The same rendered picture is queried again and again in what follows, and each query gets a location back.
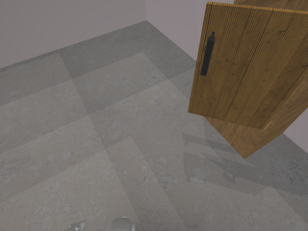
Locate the handle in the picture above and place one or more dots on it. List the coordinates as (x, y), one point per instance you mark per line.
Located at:
(208, 54)

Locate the left robot thigh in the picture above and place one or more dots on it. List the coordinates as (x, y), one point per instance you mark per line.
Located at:
(122, 224)

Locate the cupboard door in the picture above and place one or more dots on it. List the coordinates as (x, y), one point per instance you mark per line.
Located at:
(259, 57)

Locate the robot left hand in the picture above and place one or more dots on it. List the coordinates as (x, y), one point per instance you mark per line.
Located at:
(77, 226)

